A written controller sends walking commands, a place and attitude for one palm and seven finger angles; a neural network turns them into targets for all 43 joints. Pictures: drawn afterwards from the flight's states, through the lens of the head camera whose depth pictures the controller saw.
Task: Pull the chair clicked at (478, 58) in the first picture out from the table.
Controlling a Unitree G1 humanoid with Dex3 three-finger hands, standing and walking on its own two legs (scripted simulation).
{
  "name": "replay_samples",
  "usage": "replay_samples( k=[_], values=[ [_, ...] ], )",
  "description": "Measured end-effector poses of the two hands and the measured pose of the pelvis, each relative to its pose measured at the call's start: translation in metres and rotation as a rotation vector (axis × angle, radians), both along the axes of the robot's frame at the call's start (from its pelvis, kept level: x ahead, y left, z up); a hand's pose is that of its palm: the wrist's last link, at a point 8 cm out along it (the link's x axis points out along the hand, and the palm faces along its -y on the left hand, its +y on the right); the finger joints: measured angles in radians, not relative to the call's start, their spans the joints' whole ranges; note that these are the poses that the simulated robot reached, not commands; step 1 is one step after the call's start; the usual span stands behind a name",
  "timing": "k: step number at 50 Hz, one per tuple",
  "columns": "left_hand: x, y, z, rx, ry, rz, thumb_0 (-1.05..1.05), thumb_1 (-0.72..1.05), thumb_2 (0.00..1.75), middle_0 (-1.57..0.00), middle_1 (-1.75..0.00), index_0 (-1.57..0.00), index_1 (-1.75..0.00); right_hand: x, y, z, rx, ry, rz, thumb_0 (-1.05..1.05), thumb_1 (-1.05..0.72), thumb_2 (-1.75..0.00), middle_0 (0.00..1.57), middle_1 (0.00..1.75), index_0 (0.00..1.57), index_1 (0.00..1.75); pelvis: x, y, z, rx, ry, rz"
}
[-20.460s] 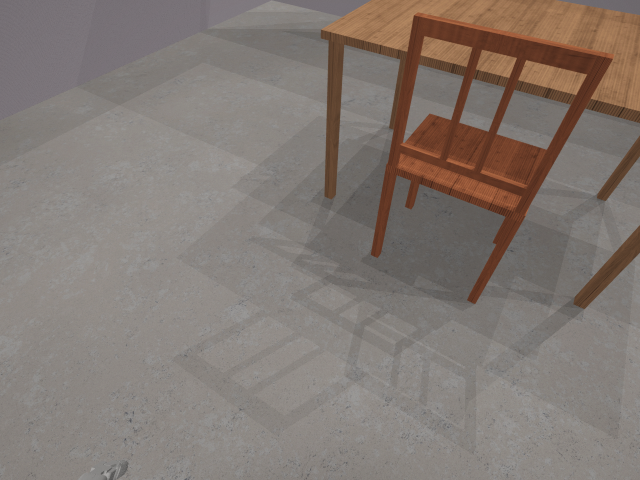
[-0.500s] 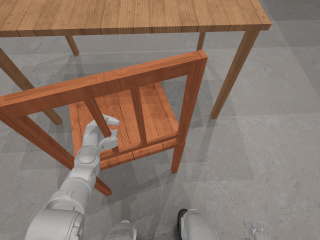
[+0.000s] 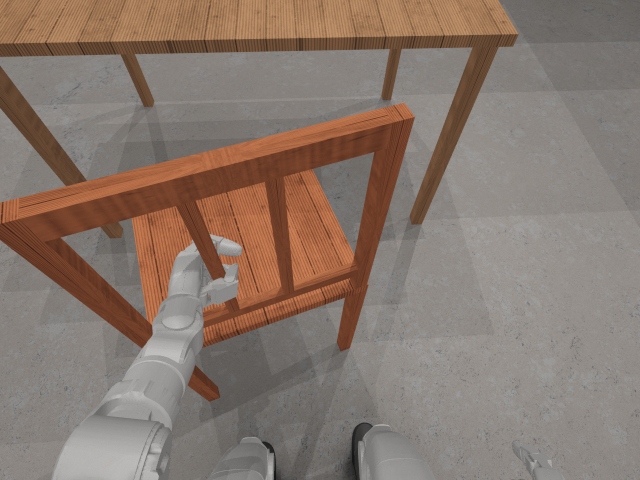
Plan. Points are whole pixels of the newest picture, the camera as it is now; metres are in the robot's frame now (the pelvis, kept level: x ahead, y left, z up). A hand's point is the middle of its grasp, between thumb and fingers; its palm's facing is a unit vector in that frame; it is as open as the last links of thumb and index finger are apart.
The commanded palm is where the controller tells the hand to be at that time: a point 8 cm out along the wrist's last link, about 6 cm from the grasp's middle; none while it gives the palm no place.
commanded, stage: step backward, pulling the chair out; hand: left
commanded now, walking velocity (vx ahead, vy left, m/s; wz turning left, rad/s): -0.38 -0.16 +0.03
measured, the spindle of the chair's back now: (214, 264) +0.40 +0.14 -0.04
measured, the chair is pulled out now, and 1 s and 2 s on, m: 0.32 0.51 0.65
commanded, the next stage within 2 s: stop walking, hand still on the chair in 1.00 s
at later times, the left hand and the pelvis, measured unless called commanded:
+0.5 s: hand (220, 338) +0.29 +0.13 -0.05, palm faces +0.03 -0.98 -0.18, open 5.2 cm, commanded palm +0.29 +0.18 -0.05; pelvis -0.07 -0.01 +0.00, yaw +0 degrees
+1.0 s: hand (218, 423) +0.19 +0.12 -0.05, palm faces +0.05 -0.98 -0.18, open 5.2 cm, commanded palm +0.18 +0.17 -0.05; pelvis -0.18 -0.03 +0.01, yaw -1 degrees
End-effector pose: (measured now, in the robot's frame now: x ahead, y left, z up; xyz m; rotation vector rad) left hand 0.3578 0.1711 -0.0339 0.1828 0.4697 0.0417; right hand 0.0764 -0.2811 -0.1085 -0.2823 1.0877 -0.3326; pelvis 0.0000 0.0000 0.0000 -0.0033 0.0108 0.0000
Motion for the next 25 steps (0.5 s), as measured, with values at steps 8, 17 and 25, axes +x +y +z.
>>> replay_samples(
  k=[8,17,25],
  values=[
    [-0.036,0.003,-0.001,0.006,-0.019,-0.015,0.0,0.68,0.78,-0.29,-1.23,-0.5,-1.45,-0.024,0.016,-0.007,0.058,-0.008,0.029,0.0,-0.9,-0.9,0.2,0.3,0.2,0.3,-0.025,-0.009,-0.003,-0.027,-0.02,-0.022],
    [-0.065,0.003,0.0,-0.001,-0.003,0.034,0.02,0.68,0.8,-0.3,-1.21,-0.5,-1.45,-0.049,0.016,-0.013,0.07,-0.003,0.037,0.01,-0.9,-0.9,0.21,0.3,0.21,0.3,-0.048,-0.008,-0.003,0.005,-0.004,0.002],
    [-0.084,0.006,0.001,-0.008,0.013,0.035,0.03,0.69,0.79,-0.28,-1.21,-0.5,-1.45,-0.073,0.017,-0.005,0.068,0.011,0.052,0.01,-0.9,-0.9,0.21,0.3,0.2,0.3,-0.07,-0.012,0.002,-0.017,0.001,-0.006]
  ],
)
